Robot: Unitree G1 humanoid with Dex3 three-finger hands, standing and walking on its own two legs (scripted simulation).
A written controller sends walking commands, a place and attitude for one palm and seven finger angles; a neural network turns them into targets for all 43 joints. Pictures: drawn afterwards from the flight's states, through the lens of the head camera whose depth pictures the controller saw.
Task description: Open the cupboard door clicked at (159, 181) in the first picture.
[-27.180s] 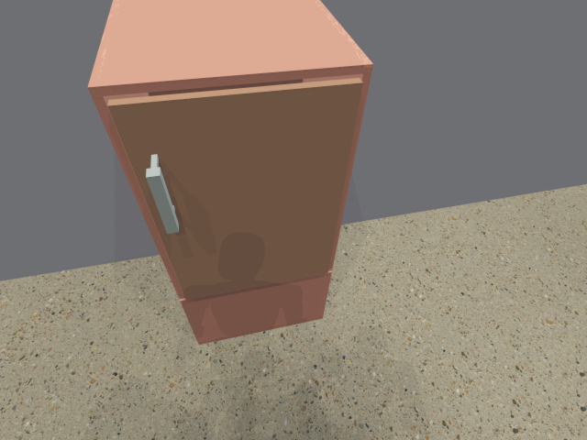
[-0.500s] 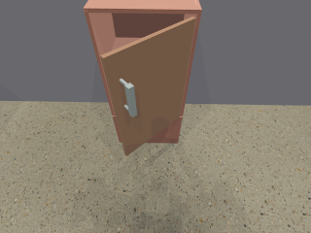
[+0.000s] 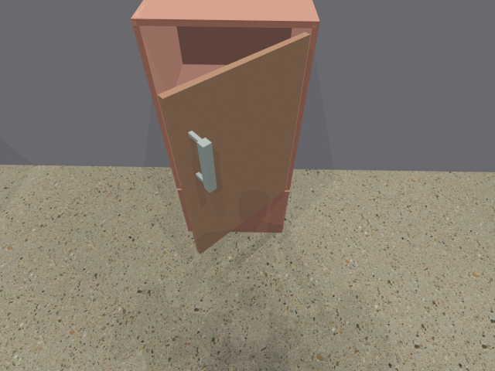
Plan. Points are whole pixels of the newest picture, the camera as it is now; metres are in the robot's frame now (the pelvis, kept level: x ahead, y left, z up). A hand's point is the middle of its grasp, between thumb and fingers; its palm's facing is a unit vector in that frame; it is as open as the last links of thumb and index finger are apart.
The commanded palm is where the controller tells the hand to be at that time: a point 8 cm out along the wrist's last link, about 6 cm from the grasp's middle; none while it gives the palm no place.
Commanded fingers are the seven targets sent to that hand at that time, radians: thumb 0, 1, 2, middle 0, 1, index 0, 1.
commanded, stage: walk to a spot facing it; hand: left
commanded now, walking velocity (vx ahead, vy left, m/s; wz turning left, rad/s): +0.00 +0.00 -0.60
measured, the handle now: (202, 162) +0.53 +0.14 +0.00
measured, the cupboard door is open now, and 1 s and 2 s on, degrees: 43 43 43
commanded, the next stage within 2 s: none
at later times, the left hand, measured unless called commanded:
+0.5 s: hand out of the picture +0.07 +0.15 -0.18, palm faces -0.13 -0.95 -0.29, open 7.4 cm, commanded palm none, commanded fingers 0.00 0.90 0.90 -0.20 -0.30 -0.20 -0.30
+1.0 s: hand out of the picture +0.15 +0.14 -0.17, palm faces -0.39 -0.88 -0.26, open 7.4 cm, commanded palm none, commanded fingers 0.00 0.90 0.90 -0.20 -0.30 -0.20 -0.30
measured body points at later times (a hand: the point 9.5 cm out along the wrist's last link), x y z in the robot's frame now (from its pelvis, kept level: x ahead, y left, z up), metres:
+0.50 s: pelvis -0.02 -0.05 -0.02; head +0.03 -0.08 +0.42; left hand +0.08 +0.20 -0.16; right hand -0.02 -0.30 -0.19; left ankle -0.04 +0.11 -0.68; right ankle +0.00 -0.12 -0.75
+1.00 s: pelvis -0.02 -0.04 -0.01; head +0.04 -0.05 +0.44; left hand +0.17 +0.18 -0.15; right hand -0.03 -0.31 -0.14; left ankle +0.04 +0.11 -0.75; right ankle -0.04 -0.13 -0.70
